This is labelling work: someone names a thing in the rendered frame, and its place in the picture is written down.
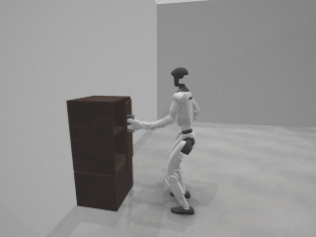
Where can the handle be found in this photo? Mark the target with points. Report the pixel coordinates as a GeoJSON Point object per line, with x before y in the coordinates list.
{"type": "Point", "coordinates": [132, 117]}

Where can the humanoid robot torso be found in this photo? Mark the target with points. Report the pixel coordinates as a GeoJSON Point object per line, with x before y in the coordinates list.
{"type": "Point", "coordinates": [185, 117]}

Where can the robot left hand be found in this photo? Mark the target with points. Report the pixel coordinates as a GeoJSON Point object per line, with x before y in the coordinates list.
{"type": "Point", "coordinates": [135, 124]}

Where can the robot left upper arm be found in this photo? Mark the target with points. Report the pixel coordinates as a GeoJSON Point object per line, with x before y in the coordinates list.
{"type": "Point", "coordinates": [177, 99]}

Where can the robot right upper arm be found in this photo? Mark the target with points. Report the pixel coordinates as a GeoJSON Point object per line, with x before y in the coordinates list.
{"type": "Point", "coordinates": [195, 108]}

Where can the robot left foot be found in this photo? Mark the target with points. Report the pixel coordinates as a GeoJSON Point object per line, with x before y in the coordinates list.
{"type": "Point", "coordinates": [181, 210]}

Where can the robot left forearm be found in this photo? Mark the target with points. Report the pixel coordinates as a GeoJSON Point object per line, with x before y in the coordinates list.
{"type": "Point", "coordinates": [156, 124]}

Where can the cupboard door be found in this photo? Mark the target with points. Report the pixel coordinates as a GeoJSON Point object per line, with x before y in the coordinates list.
{"type": "Point", "coordinates": [128, 138]}

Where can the robot right hand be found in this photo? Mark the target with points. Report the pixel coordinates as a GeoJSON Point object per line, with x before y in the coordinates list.
{"type": "Point", "coordinates": [180, 133]}

